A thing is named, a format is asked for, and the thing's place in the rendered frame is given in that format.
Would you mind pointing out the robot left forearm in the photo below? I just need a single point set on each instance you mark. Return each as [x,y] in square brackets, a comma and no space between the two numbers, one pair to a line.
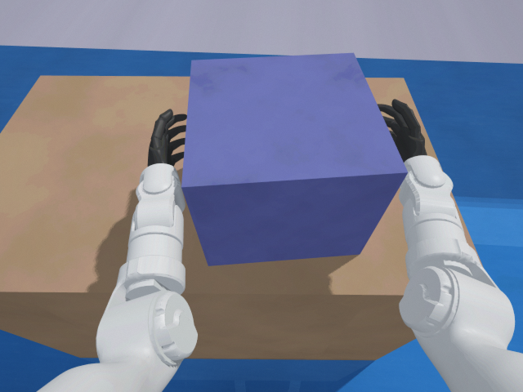
[154,256]

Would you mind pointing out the robot right forearm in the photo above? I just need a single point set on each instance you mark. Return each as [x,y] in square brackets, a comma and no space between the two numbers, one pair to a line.
[433,230]

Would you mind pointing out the robot right upper arm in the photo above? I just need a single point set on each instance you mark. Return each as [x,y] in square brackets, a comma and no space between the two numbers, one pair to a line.
[464,327]

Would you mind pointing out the robot left hand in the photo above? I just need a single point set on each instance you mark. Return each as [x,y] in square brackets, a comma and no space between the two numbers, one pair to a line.
[160,150]

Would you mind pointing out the robot right hand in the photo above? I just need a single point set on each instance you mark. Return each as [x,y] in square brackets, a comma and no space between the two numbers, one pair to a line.
[406,131]

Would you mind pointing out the carton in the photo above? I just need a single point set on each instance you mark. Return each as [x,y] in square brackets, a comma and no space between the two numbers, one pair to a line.
[286,158]

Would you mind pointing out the robot left upper arm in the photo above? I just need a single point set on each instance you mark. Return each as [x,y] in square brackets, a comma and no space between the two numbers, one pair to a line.
[140,343]

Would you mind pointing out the pedestal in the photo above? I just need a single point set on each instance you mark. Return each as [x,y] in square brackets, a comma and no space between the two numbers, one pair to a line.
[71,157]

